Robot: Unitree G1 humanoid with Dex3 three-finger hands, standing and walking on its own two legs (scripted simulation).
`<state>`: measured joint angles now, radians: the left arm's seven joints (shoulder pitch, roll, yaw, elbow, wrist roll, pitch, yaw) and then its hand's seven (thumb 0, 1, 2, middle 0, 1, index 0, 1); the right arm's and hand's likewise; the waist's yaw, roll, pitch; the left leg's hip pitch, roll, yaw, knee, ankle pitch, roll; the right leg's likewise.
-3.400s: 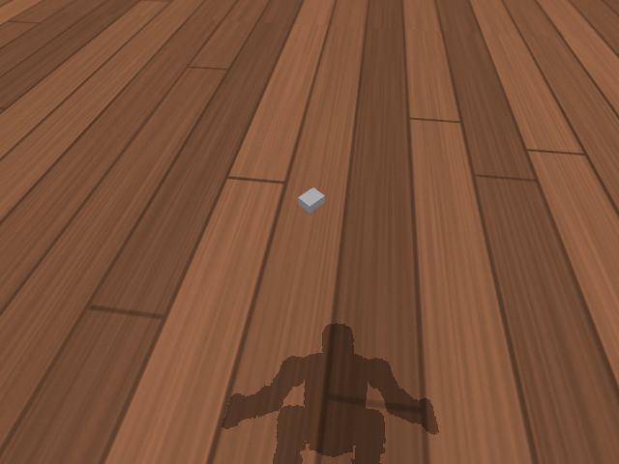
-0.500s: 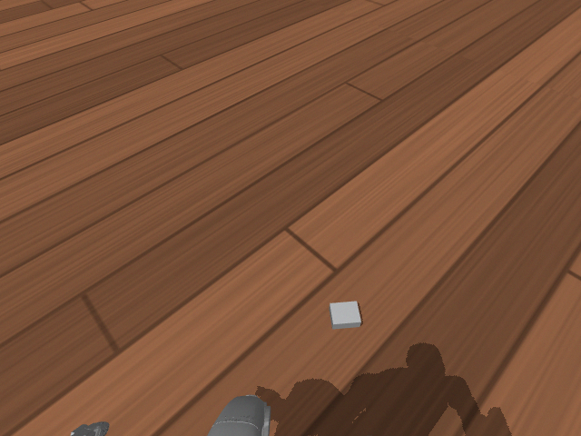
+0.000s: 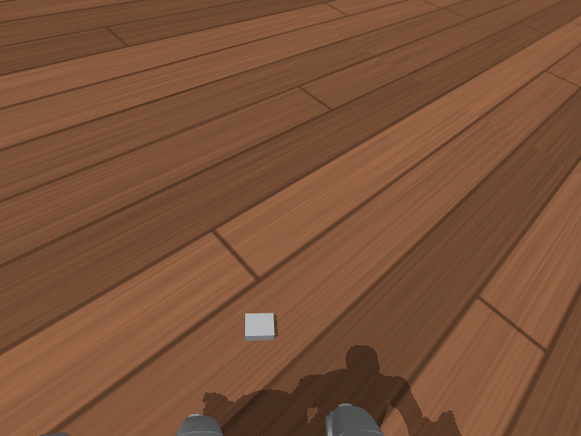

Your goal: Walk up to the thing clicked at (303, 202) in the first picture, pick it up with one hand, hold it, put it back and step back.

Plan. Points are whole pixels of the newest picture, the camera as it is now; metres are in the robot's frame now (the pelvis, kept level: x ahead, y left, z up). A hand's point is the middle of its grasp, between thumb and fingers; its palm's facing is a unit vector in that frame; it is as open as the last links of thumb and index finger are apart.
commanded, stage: walk up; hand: left
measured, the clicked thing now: (259, 326) +0.54 +0.03 -0.72
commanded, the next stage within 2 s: none
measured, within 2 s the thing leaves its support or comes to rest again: neither
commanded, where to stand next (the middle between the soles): +0.18 -0.27 m, yaw +5 degrees
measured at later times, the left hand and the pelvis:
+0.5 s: hand out of the picture +0.08 +0.06 -0.16, palm faces +0.03 -0.94 -0.35, open 7.3 cm; pelvis +0.06 -0.21 -0.01, yaw +4 degrees
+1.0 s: hand out of the picture +0.11 -0.10 -0.13, palm faces +0.02 -0.88 -0.47, open 7.3 cm; pelvis +0.08 -0.38 -0.01, yaw +2 degrees
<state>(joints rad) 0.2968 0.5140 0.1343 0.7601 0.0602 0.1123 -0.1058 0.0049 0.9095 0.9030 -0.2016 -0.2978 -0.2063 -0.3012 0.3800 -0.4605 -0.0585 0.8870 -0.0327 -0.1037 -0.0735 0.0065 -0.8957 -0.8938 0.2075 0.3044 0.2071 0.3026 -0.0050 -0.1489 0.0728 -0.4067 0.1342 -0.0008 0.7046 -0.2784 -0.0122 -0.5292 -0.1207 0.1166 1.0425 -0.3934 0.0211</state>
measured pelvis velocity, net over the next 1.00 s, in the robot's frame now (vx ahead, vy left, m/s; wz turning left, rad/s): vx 0.08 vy -0.38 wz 0.04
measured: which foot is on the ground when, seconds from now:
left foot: down 0.00-0.12, up 0.14-0.44, down 0.46-0.80, up 0.82-1.00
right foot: up 0.00-0.08, down 0.10-0.46, up 0.48-0.76, down 0.78-1.00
